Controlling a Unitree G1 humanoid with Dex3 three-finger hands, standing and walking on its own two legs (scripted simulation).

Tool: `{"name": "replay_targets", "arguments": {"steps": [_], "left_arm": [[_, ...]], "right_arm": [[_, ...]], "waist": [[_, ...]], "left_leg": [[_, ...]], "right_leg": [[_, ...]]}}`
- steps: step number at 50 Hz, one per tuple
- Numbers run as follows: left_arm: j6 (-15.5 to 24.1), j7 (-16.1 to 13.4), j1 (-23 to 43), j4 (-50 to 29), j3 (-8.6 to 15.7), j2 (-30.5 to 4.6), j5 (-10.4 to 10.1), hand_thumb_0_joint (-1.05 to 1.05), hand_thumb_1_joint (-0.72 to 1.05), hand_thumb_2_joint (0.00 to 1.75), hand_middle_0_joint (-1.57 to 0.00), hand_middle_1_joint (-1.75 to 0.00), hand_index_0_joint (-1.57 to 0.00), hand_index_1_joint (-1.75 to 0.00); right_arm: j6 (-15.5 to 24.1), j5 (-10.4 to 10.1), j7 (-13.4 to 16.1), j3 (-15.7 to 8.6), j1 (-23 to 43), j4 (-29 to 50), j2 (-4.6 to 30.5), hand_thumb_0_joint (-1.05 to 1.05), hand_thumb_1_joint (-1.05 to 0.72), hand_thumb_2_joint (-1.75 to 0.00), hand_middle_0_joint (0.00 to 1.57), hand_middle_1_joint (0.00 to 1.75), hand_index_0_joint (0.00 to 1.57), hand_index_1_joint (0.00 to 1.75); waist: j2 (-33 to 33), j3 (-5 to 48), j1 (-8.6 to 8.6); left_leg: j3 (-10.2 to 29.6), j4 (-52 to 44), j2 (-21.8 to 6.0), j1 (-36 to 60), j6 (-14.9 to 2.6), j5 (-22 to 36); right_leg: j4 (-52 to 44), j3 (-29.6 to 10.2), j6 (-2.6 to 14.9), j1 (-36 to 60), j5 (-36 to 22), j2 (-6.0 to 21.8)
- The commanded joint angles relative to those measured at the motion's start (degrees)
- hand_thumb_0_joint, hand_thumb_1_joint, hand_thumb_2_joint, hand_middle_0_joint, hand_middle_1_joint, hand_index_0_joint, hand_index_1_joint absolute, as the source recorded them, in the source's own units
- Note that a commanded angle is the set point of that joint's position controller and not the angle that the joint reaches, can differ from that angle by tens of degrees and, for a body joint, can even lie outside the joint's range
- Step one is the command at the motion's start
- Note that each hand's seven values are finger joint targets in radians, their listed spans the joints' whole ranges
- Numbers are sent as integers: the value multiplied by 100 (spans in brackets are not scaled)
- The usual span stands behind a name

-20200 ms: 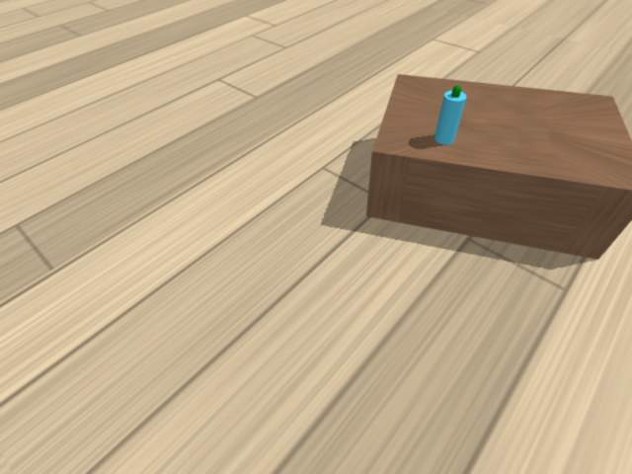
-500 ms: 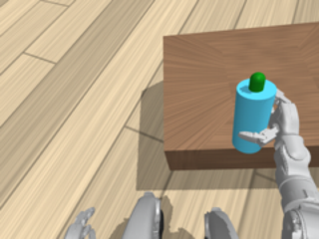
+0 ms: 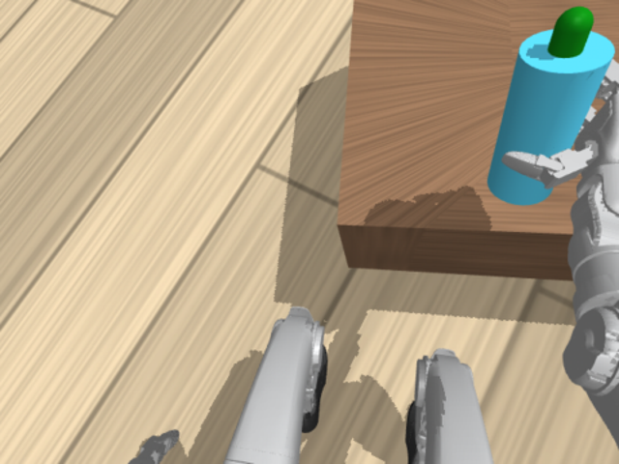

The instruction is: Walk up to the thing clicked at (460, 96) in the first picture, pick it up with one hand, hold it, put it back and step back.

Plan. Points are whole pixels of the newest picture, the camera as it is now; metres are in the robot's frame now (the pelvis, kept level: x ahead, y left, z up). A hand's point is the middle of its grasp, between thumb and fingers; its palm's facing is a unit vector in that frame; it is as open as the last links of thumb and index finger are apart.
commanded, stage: crouch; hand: right
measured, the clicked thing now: (542, 114) +0.53 -0.15 +0.01
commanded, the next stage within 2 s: lower in 0.52 s
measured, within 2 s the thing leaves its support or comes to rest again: neither
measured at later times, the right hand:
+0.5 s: hand (534, 128) +0.56 -0.16 -0.06, palm faces +0.05 +1.00 -0.02, open 11.8 cm
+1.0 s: hand (527, 137) +0.58 -0.17 -0.10, palm faces +0.05 +1.00 -0.04, open 11.8 cm
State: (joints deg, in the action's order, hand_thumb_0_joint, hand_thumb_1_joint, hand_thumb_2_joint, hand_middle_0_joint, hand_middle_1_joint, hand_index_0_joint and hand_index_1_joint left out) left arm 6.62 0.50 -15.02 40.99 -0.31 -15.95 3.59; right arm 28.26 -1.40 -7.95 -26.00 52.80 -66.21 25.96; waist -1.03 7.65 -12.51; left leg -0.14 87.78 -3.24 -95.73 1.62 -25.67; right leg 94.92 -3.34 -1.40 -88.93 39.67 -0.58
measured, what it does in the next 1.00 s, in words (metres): lowers itself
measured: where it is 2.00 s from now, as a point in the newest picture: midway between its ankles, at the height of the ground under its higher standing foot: (362, 433)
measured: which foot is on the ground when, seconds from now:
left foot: down 0.00-1.00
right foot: down 0.00-1.00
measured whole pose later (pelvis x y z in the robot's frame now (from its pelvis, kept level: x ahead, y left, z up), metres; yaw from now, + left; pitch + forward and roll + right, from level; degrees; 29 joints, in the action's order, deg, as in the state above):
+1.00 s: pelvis -0.02 -0.01 -0.10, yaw -1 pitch +39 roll +3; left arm 2.4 2.1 -16.5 36.5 -3.2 -18.7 5.0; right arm 25.5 2.0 -7.9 -25.7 66.8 -70.2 34.0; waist -1.6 4.7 -16.0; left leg 0.4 105.1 -4.9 -115.7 2.4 -27.8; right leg 113.9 -4.3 -1.4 -109.3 43.1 -3.0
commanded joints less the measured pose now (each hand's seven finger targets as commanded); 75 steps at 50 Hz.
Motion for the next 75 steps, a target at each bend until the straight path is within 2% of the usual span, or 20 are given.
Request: {"name": "replay_targets", "arguments": {"steps": [1, 2, 4, 8, 10, 12, 13, 17, 28, 38, 48, 51, 52, 54, 57, 60, 63, 66, 71, 75], "left_arm": [[89, -84, -1039, -252, 407, -1160, -12, 0, 86, 92, -20, -29, -19, -30], [60, -98, -1101, -290, 430, -1218, -10, 0, 86, 92, -20, -29, -19, -30], [31, -87, -1209, -248, 402, -1241, -9, 0, 86, 92, -20, -29, -19, -30], [36, -99, -1260, -231, 401, -1259, -12, 0, 86, 92, -20, -29, -19, -30], [32, -90, -1316, -224, 392, -1323, -12, 0, 87, 92, -20, -29, -19, -30], [-5, -90, -1427, -195, 402, -1378, 9, 0, 86, 92, -20, -29, -19, -30], [-3, -63, -1352, -212, 316, -1276, 9, 0, 87, 92, -20, -29, -19, -30], [-75, -65, -1421, -300, 388, -1402, 38, 0, 87, 91, -20, -29, -19, -30], [-222, -69, -1570, -359, 354, -1421, 16, 0, 88, 91, -20, -29, -19, -30], [-274, 12, -1495, -395, 172, -1376, 40, 0, 88, 90, -20, -29, -19, -30], [-418, 55, -1766, -457, 222, -1648, 115, 0, 87, 91, -20, -29, -19, -31], [-451, 62, -1698, -368, 149, -1525, 113, 0, 87, 90, -20, -29, -19, -31], [-459, 56, -1704, -312, 169, -1598, 117, 0, 87, 90, -21, -29, -20, -30], [-525, 58, -1722, -489, 138, -1635, 82, 0, 89, 88, -20, -29, -20, -28], [-539, 106, -1648, -469, 112, -1580, 43, 0, 92, 86, -19, -29, -21, -27], [-558, 42, -1725, -507, 209, -1747, 39, 0, 91, 87, -19, -29, -21, -28], [-555, 58, -1651, -488, 84, -1552, 10, 0, 92, 87, -19, -29, -21, -27], [-576, 22, -1663, -533, 127, -1712, 36, 0, 88, 90, -19, -29, -20, -29], [-677, 83, -1603, -356, -107, -1468, 93, 0, 88, 89, -20, -30, -20, -29], [-795, 166, -1565, -618, -99, -1642, 117, 0, 88, 88, -20, -29, -20, -29]], "right_arm": [[722, -237, 23, -169, 3500, 1529, 1676, 0, 0, -137, 128, 149, 133, 149], [793, -233, 57, -367, 4132, 2512, 2182, 0, 3, -137, 126, 148, 132, 148], [639, -186, 35, -61, 3644, 1574, 1664, 0, 3, -136, 126, 147, 132, 148], [660, -233, 37, -143, 4441, 2209, 1989, 0, 4, -139, 128, 151, 135, 151], [522, -201, -4, 93, 3960, 1593, 1639, 0, 3, -140, 130, 152, 136, 152], [566, -209, 63, -172, 4454, 2252, 2081, 0, 4, -142, 132, 155, 138, 155], [465, -173, 32, 75, 3891, 1380, 1627, 0, 1, -142, 132, 155, 138, 155], [552, -180, 114, -224, 4850, 2566, 2318, 0, -1, -143, 134, 156, 140, 156], [393, -52, 184, -293, 4809, 2095, 2425, 0, 0, -142, 136, 157, 141, 157], [373, -2, -27, -116, 4453, 848, 2102, 0, 3, -137, 133, 152, 139, 152], [517, 57, 99, -303, 5482, 2033, 2719, 0, 1, -138, 133, 153, 138, 153], [250, 131, 69, 319, 5006, 503, 1656, 0, -5, -136, 133, 150, 138, 150], [287, 105, 56, 262, 5382, 836, 1826, 0, 3, -130, 133, 147, 139, 147], [362, 241, 116, -247, 6262, 2476, 3122, 0, 19, -114, 125, 131, 129, 131], [-65, 164, 17, 368, 4826, 331, 1589, 0, 26, -90, 118, 108, 121, 108], [31, 209, 65, -20, 6153, 2103, 2815, 0, 35, -67, 114, 96, 117, 96], [-203, 130, 44, 265, 5147, 663, 1901, 0, 51, -48, 108, 82, 110, 82], [-122, 238, 96, 56, 5671, 1579, 2673, 0, 57, -37, 96, 69, 98, 69], [-295, 483, 203, 221, 4749, -63, 2017, 0, 61, -27, 82, 57, 84, 57], [-361, 685, 213, 49, 4666, 6, 2450, 0, 61, -25, 72, 51, 74, 51]], "waist": [[-1009, 4430, 22], [-1389, 4875, 110], [-1277, 4655, -65], [-1390, 4716, -135], [-1368, 4735, -208], [-1650, 5015, -111], [-1478, 4627, -192], [-1865, 5122, -84], [-1574, 5103, -222], [-1231, 4178, -407], [-2030, 5344, -439], [-1299, 4064, -904], [-1310, 4097, -899], [-2227, 5383, -477], [-1347, 4355, -773], [-2074, 5132, -571], [-1297, 4192, -784], [-1768, 4621, -618], [-1227, 3068, -758], [-1237, 3509, -690]], "left_leg": [[15, -535, 68, 3147, -356, 1032], [48, -453, 48, 3189, -387, 1171], [-11, -359, 54, 3042, -396, 1272], [33, -309, 23, 2876, -392, 1263], [-12, -175, 17, 2770, -399, 1406], [-15, -43, 5, 2690, -431, 1544], [-69, -25, 24, 2543, -423, 1479], [18, 119, -6, 2555, -436, 1544], [37, 299, -13, 2697, -400, 1453], [-51, 694, -30, 1841, -393, 1226], [-23, 1139, -103, 1817, -382, 1488], [-149, 1068, -60, 1290, -336, 974], [-149, 1090, -74, 1231, -329, 904], [-47, 1163, -130, 1585, -350, 1013], [-205, 1141, -112, 1362, -340, 862], [-97, 1170, -126, 1494, -336, 918], [-142, 1113, -107, 1415, -300, 753], [-100, 1119, -108, 1414, -304, 697], [-260, 1198, -46, 661, -302, 282], [-307, 1271, -49, 859, -278, 381]], "right_leg": [[-1155, 155, 188, 1272, -1453, -36], [-1140, 146, 153, 1540, -1653, -28], [-1075, 116, 124, 1586, -1841, -9], [-880, 133, 148, 1365, -1731, -25], [-800, 120, 114, 1560, -2024, -1], [-712, 90, 75, 1804, -2390, 10], [-708, 70, 68, 1609, -2363, 13], [-564, 122, 71, 1632, -2367, 2], [-362, 174, 117, 1036, -1928, -45], [60, 151, 146, 151, -1684, -64], [428, 191, 92, 638, -2101, -91], [481, 104, 172, -268, -1301, -100], [511, 96, 181, -415, -1192, -109], [460, 219, 133, 360, -1454, -140], [448, 126, 161, -83, -1261, -147], [470, 191, 139, 231, -1362, -140], [605, 203, 218, -527, -1024, -139], [556, 249, 202, -263, -1043, -148], [483, 96, 219, -1073, -661, -141], [493, 22, 221, -903, -784, -137]]}}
